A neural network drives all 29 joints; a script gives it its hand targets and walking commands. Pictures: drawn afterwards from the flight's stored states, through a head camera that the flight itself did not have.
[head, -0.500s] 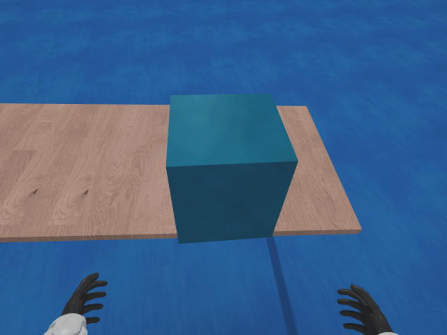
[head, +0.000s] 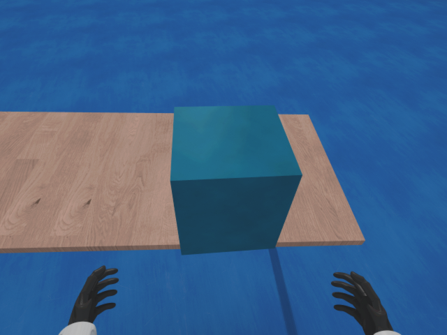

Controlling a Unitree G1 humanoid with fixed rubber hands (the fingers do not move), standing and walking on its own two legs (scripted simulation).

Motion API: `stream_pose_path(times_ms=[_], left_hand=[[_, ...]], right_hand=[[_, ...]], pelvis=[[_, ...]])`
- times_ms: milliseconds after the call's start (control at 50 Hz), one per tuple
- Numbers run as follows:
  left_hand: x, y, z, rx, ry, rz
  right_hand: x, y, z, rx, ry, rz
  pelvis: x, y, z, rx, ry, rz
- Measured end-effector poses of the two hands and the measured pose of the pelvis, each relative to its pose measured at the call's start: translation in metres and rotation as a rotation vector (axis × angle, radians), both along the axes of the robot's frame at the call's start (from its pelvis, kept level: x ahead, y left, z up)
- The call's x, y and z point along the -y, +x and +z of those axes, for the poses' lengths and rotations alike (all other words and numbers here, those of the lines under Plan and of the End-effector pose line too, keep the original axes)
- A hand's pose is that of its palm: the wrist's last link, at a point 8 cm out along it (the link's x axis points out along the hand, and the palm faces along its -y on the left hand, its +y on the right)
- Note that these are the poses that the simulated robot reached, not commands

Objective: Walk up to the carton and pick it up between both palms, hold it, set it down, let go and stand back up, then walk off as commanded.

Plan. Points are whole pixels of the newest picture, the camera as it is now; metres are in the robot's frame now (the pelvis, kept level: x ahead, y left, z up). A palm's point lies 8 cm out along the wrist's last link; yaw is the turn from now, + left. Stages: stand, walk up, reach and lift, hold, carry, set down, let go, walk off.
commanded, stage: reach and lift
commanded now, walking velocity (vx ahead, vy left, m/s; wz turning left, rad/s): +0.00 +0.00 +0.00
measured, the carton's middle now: (227, 181) +0.41 +0.02 +0.03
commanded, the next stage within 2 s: none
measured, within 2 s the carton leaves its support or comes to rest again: neither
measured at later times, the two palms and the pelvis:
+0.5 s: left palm (98, 295) +0.17 +0.21 +0.03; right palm (373, 300) +0.18 -0.22 +0.03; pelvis +0.00 -0.01 +0.00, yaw -1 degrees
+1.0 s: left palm (97, 243) +0.23 +0.22 +0.08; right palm (365, 244) +0.25 -0.21 +0.08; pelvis +0.00 -0.01 +0.00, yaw -1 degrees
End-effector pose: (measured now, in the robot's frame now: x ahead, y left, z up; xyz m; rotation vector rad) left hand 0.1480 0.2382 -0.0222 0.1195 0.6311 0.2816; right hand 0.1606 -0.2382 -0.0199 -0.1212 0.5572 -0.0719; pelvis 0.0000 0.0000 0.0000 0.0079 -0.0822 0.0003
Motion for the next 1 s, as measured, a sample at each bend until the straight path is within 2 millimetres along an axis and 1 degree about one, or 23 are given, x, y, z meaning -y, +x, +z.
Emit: stream_pose_path(times_ms=[120, 220, 300, 380, 460, 600, 640, 740, 880, 1000], left_hand=[[0.006, -0.001, 0.008, 0.057, -0.015, -0.003], [0.015, 0.002, 0.020, 0.123, -0.017, -0.011], [0.021, 0.006, 0.027, 0.164, -0.031, -0.013], [0.024, 0.012, 0.035, 0.197, -0.035, -0.015], [0.027, 0.018, 0.047, 0.240, -0.026, -0.010], [0.038, 0.026, 0.065, 0.311, -0.059, -0.029], [0.040, 0.028, 0.067, 0.319, -0.063, -0.035], [0.036, 0.039, 0.070, 0.304, -0.068, -0.018], [0.030, 0.058, 0.094, 0.342, -0.057, -0.024], [0.023, 0.079, 0.105, 0.347, -0.065, -0.029]], right_hand=[[-0.004, 0.000, 0.010, 0.045, 0.021, -0.001], [-0.006, 0.002, 0.019, 0.098, 0.042, -0.003], [-0.007, 0.006, 0.026, 0.130, 0.050, -0.007], [-0.011, 0.012, 0.039, 0.183, 0.062, -0.002], [-0.016, 0.017, 0.048, 0.219, 0.088, 0.017], [-0.020, 0.026, 0.065, 0.283, 0.116, 0.020], [-0.020, 0.030, 0.068, 0.292, 0.116, 0.024], [-0.020, 0.046, 0.075, 0.304, 0.125, 0.019], [-0.024, 0.070, 0.090, 0.337, 0.136, 0.025], [-0.025, 0.090, 0.098, 0.344, 0.138, 0.026]], pelvis=[[-0.001, 0.003, 0.001, -0.004, -0.004, 0.003], [-0.001, 0.005, 0.001, -0.002, -0.006, -0.001], [0.000, 0.005, 0.000, 0.000, -0.005, -0.004], [0.003, 0.005, 0.000, -0.007, -0.004, -0.009], [0.006, 0.004, 0.001, -0.011, -0.004, -0.012], [0.011, 0.002, 0.000, -0.014, -0.003, -0.009], [0.013, 0.001, 0.000, -0.017, -0.002, -0.011], [0.016, 0.000, 0.000, -0.024, 0.001, -0.014], [0.016, -0.002, 0.000, -0.025, 0.001, -0.014], [0.014, -0.003, 0.000, -0.034, 0.001, -0.017]])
